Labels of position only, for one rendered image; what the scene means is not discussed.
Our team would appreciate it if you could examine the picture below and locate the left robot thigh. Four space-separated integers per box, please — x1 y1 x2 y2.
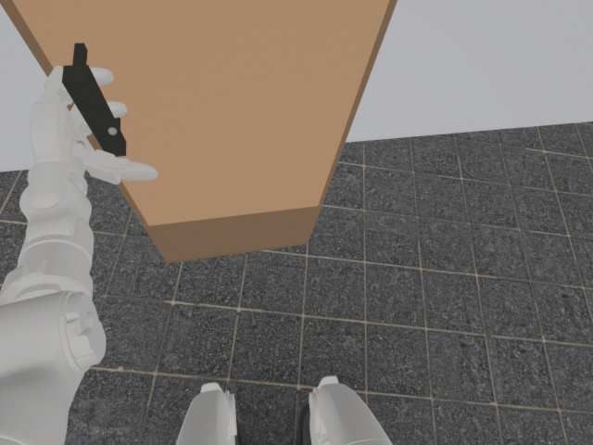
176 389 237 445

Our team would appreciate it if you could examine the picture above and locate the right robot shin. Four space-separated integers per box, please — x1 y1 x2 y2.
309 375 338 445

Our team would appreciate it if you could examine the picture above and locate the left robot upper arm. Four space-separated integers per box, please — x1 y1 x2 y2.
0 290 107 445

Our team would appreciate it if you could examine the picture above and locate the handle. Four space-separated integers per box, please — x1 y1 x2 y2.
62 43 126 157

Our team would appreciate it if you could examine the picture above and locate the left robot forearm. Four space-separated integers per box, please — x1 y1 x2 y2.
0 162 94 305

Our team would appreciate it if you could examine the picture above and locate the left robot hand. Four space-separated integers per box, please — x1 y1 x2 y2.
30 66 158 184

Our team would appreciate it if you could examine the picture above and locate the cupboard door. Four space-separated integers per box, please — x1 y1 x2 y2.
12 0 389 226

